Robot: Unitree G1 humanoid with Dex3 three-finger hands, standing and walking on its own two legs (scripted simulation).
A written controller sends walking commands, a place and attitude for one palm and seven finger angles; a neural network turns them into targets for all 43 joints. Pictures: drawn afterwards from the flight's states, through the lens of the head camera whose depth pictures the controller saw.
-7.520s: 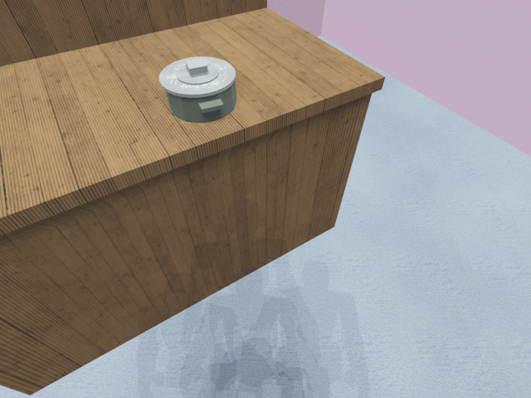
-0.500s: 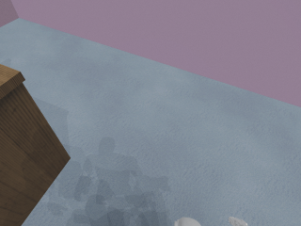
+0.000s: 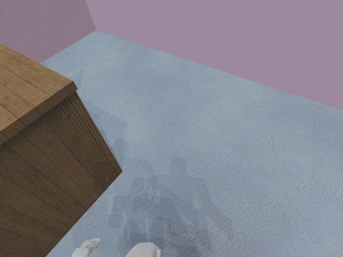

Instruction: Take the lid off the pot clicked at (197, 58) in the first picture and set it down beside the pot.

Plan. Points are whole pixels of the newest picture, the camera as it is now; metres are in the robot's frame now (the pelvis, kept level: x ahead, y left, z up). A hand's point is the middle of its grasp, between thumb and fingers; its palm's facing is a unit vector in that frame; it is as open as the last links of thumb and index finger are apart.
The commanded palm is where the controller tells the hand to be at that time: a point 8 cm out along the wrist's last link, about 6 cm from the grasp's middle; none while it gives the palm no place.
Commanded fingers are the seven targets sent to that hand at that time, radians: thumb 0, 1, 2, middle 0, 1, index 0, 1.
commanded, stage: turn to face it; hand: left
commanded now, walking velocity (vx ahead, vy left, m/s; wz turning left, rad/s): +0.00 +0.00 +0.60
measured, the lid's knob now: out of the picture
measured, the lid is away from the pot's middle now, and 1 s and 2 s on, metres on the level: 0.00 0.00 0.00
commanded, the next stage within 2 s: take the last steps up to it in 1.40 s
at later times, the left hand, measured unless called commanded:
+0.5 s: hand out of the picture -0.03 +0.28 -0.18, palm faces +0.36 -0.90 -0.26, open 7.4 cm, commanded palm none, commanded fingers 0.00 0.90 0.90 -0.20 -0.30 -0.20 -0.30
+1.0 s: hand out of the picture +0.01 +0.23 -0.13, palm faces +0.55 -0.78 -0.31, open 7.4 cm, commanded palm none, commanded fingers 0.00 0.90 0.90 -0.20 -0.30 -0.20 -0.30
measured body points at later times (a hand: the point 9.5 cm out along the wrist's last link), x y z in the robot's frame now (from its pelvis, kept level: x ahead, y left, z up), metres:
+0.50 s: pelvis +0.00 +0.05 +0.00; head +0.02 +0.09 +0.44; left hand -0.05 +0.33 -0.16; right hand +0.20 -0.16 -0.12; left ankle -0.03 +0.13 -0.74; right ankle +0.02 -0.12 -0.65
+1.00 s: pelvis +0.02 +0.00 +0.00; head +0.07 -0.02 +0.44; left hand -0.02 +0.27 -0.11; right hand +0.20 -0.20 -0.17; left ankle -0.08 +0.11 -0.65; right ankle +0.08 -0.08 -0.74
